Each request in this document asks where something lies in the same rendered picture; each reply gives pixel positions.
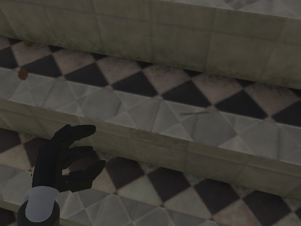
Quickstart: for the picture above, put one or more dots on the robot left forearm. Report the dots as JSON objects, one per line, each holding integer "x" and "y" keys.
{"x": 40, "y": 207}

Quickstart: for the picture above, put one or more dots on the robot left hand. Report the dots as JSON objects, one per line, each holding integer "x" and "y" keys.
{"x": 56, "y": 155}

